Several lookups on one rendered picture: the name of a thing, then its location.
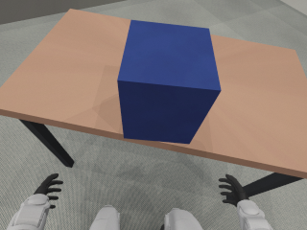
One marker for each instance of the robot right forearm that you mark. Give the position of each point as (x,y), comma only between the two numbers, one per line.
(251,217)

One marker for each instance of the robot thigh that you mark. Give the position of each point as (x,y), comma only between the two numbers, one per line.
(107,219)
(179,219)

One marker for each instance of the left robot hand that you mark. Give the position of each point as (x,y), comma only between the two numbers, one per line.
(44,187)

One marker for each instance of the robot left forearm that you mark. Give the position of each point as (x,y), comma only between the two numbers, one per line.
(32,214)

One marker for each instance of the carton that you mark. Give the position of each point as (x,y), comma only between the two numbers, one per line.
(167,82)

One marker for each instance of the left robot thigh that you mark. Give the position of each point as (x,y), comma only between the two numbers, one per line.
(107,219)

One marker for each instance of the right robot hand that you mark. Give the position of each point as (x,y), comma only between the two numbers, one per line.
(238,192)

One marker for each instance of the table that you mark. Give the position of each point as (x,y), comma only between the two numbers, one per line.
(259,119)

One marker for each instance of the right robot thigh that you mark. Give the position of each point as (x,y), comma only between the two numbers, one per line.
(179,219)

